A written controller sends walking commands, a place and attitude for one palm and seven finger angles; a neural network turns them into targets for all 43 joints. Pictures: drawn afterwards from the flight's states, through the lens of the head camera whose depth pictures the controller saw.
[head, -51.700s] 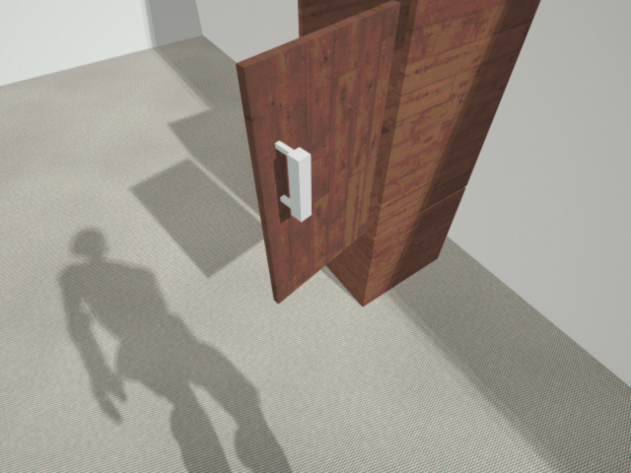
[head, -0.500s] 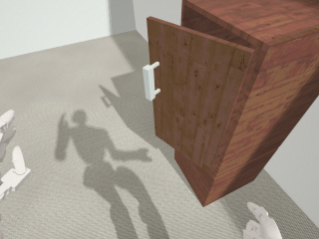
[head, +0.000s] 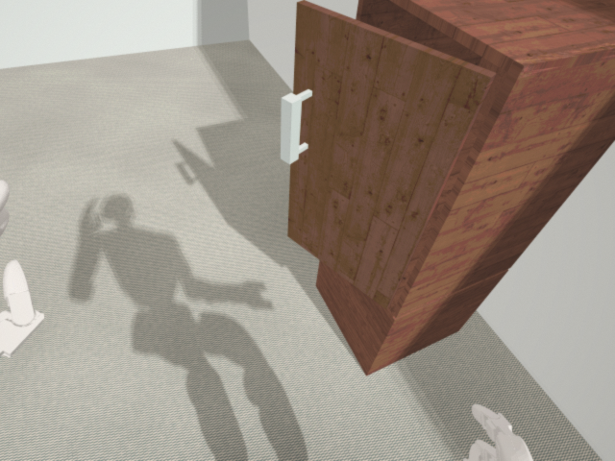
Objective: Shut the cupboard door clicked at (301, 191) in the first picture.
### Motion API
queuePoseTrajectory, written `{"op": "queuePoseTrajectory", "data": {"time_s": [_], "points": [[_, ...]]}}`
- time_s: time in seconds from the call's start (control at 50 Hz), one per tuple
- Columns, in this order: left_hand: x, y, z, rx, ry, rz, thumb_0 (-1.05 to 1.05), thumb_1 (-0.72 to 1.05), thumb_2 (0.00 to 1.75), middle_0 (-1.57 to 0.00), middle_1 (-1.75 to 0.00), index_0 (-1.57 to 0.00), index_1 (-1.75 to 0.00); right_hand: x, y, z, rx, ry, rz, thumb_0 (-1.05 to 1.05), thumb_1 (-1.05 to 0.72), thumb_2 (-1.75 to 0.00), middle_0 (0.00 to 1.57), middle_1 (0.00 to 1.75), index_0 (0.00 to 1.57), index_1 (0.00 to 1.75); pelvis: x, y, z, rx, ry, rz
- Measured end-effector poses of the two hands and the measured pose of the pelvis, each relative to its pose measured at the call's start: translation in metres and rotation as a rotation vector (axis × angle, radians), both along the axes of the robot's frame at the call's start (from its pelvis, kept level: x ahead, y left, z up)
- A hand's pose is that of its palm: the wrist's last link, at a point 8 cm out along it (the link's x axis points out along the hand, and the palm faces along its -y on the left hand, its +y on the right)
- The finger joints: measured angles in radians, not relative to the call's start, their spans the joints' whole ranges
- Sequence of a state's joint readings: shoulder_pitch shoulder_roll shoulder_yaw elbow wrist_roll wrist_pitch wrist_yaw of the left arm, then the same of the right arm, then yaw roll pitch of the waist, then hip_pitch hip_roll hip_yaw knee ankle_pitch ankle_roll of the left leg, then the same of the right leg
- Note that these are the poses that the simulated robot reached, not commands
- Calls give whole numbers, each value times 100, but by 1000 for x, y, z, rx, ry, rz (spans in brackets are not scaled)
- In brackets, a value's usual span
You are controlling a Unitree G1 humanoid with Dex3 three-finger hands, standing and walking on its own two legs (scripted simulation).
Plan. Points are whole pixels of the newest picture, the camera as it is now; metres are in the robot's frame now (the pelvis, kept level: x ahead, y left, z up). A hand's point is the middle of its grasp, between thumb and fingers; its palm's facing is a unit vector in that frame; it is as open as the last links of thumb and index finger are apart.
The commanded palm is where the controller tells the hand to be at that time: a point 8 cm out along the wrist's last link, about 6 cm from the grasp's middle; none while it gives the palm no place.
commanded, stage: step back with the hand held close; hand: left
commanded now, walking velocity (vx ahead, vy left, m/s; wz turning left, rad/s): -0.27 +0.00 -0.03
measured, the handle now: (298, 126) +0.69 +0.05 +0.06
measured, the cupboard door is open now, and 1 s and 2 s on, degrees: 23 23 23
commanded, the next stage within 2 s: stop stepping back and stand still in 0.50 s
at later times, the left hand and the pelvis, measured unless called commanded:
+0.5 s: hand (9, 442) +0.11 +0.21 +0.19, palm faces +0.20 -0.79 -0.58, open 7.4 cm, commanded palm +0.04 +0.27 +0.20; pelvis -0.12 -0.02 +0.01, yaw -4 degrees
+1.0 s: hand out of the picture -0.03 +0.28 +0.20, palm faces +0.49 -0.77 -0.42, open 7.5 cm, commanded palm -0.08 +0.30 +0.20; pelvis -0.23 +0.01 +0.02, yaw -1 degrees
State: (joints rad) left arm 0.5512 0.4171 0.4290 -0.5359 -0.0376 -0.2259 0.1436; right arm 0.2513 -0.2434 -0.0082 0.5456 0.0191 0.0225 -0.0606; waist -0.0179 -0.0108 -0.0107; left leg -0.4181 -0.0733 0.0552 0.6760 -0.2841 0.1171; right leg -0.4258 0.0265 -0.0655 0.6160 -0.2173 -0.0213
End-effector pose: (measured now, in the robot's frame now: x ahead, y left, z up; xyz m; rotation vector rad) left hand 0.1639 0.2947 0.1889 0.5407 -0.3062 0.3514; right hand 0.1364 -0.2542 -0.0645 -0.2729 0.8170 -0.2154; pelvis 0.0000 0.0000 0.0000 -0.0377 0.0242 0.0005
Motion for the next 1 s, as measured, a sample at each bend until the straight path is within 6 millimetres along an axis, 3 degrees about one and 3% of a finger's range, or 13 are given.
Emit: {"op": "queuePoseTrajectory", "data": {"time_s": [0.2, 0.3, 0.36, 0.48, 0.58, 0.64, 0.74, 0.82, 1.0], "points": [[-11, 22, 20, 3, -64, 41, 2, 89, 90, -21, -30, -21, -30, 2, 25, 13, 4, -25, 57, 1, -91, -90, 20, 30, 20, 30, -8, 7, 15, -29, 49, -14], [-8, 2, 10, -35, 15, -57, 2, 89, 90, -21, -30, -20, -30, 4, 35, 24, 50, -73, 98, 1, -91, -90, 21, 30, 21, 30, -36, 2, 22, -32, 81, -53], [-19, -17, 9, -12, 68, -144, 2, 89, 90, -21, -30, -20, -30, -5, 34, 30, 69, -117, 105, 1, -90, -90, 21, 30, 21, 30, -59, -3, 22, -28, 86, -71], [-75, -37, 26, 115, 90, -205, 2, 89, 90, -21, -30, -21, -30, -46, 16, 30, 70, -176, 96, 1, -90, -90, 21, 30, 21, 30, -108, -18, 11, 0, 77, -78], [-133, -33, 35, 113, 56, -110, 2, 88, 90, -22, -30, -21, -30, -105, -9, 18, 61, -82, 36, 0, -91, -90, 21, 30, 21, 30, -139, -26, 15, 21, 46, -68], [-157, -23, 27, 36, 39, 2, 2, 88, 90, -22, -30, -21, -30, -144, -20, 14, 31, -5, -1, 1, -91, -90, 21, 30, 21, 30, -149, -28, 20, 58, 32, -75], [-173, -14, 6, -115, 22, 106, 2, 89, 90, -21, -30, -21, -30, -190, -28, 6, -20, 42, -34, 1, -91, -90, 20, 30, 20, 30, -174, -20, 18, 60, 15, -28], [-191, -10, 6, -113, -6, 58, 2, 89, 90, -21, -30, -21, -30, -212, -20, 3, -41, 7, -54, 1, -91, -90, 20, 30, 20, 30, -192, -5, 10, 25, 12, 10], [-237, 22, 26, -11, -41, 88, 2, 89, 90, -21, -30, -21, -30, -240, 33, 9, 75, -95, -13, 1, -91, -90, 20, 30, 20, 30, -226, 7, 17, 25, -39, -14]]}}
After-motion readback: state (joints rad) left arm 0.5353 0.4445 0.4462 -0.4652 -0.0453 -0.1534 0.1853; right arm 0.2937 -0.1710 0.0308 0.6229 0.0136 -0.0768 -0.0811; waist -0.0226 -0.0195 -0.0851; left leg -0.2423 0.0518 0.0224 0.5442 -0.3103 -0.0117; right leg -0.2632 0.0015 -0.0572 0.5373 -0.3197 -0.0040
